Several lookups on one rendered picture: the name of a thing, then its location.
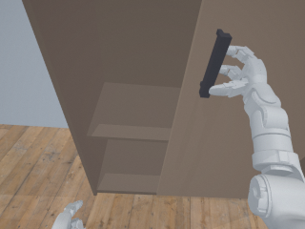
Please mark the robot right hand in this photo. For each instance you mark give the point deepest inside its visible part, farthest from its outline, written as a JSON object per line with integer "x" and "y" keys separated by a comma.
{"x": 253, "y": 72}

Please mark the handle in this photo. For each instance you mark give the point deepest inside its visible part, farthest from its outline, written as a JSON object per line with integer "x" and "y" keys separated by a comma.
{"x": 220, "y": 48}

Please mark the right robot upper arm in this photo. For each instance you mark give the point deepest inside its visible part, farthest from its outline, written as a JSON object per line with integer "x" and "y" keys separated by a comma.
{"x": 278, "y": 201}

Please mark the robot right forearm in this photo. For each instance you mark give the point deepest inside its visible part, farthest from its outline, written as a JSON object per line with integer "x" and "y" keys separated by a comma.
{"x": 273, "y": 149}

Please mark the robot left hand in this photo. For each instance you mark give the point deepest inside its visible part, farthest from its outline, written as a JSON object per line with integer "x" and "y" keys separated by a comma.
{"x": 64, "y": 221}

